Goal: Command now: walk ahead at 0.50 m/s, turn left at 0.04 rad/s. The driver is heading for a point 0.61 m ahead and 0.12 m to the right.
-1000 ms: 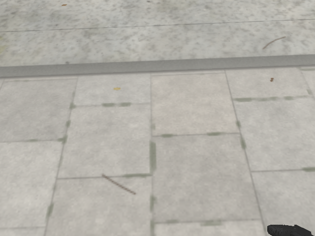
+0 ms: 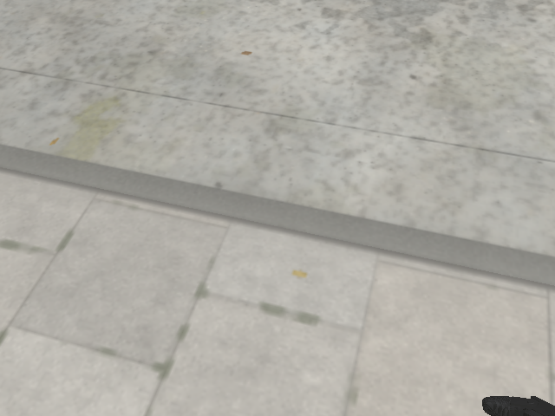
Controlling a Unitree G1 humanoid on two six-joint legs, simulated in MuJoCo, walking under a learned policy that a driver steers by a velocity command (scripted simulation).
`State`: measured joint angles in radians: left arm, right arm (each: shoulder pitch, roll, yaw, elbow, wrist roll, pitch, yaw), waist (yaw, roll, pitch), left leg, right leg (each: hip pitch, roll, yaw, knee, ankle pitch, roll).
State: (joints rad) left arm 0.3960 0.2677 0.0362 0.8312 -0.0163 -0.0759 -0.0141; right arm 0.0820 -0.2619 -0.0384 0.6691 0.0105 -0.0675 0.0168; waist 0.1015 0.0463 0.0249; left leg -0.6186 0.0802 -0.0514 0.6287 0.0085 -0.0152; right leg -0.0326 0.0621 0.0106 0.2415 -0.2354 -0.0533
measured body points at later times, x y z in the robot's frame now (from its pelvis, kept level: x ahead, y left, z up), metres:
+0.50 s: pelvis +0.24 +0.04 +0.00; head +0.26 +0.03 +0.45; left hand +0.45 +0.27 -0.10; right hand +0.23 -0.25 -0.12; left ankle +0.19 +0.15 -0.75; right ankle +0.37 -0.15 -0.68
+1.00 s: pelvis +0.46 -0.08 +0.00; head +0.49 -0.12 +0.45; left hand +0.66 +0.13 -0.10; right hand +0.51 -0.40 -0.11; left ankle +0.67 +0.02 -0.68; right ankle +0.42 -0.14 -0.75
